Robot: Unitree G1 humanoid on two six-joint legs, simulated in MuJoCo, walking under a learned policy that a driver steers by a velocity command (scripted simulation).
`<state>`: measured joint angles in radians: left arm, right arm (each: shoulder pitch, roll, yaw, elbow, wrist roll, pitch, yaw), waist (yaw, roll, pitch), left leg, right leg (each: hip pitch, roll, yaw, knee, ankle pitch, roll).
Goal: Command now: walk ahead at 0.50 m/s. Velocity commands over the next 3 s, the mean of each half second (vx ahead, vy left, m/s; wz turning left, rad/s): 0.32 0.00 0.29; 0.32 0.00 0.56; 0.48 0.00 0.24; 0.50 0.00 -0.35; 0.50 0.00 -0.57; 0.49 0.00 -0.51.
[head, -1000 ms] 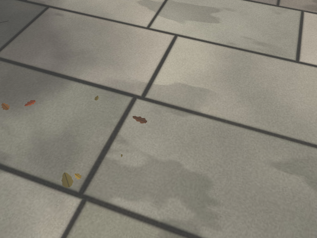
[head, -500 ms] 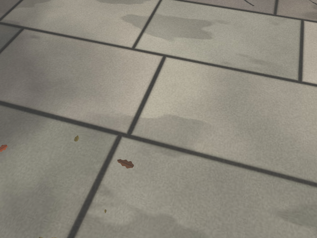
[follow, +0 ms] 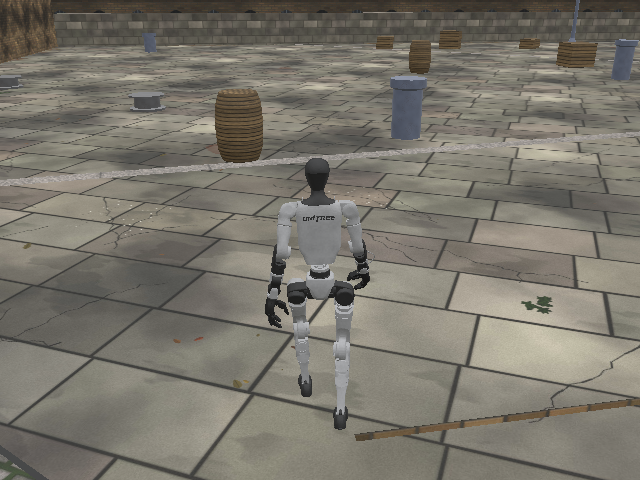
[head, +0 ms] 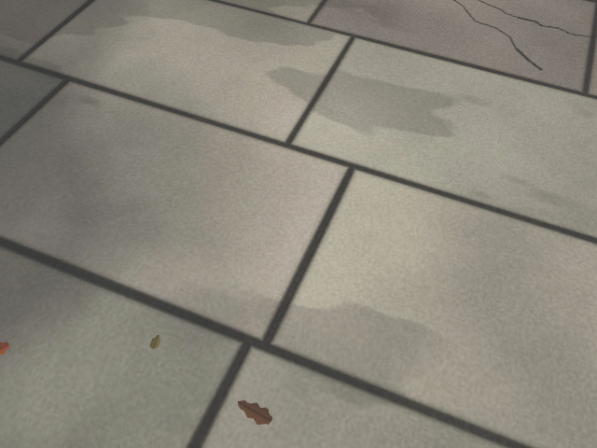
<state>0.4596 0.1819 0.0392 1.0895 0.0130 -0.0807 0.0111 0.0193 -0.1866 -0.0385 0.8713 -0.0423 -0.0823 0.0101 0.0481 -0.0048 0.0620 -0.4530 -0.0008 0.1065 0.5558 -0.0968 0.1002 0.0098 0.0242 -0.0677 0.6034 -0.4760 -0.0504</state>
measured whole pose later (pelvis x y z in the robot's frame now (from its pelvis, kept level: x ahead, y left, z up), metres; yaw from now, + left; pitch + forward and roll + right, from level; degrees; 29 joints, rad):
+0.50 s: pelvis +0.21 +0.00 +0.00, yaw +12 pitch +0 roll +1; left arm 0.06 0.19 0.03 0.86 0.02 -0.07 0.03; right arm 0.39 -0.21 -0.07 0.97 -0.01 -0.03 -0.02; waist -0.07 0.00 0.07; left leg -0.14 -0.12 -0.08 0.59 -0.41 0.07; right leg -0.41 0.02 -0.01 0.52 -0.08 -0.03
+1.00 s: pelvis +0.29 +0.05 +0.02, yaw +29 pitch +2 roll -2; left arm 0.31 0.29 0.09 0.86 0.03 -0.04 0.00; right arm 0.17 -0.25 -0.07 0.78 -0.04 0.02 0.08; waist 0.04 -0.02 -0.04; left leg -0.32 0.04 0.09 0.58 -0.33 0.07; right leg -0.16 -0.10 -0.28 0.40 -0.24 0.01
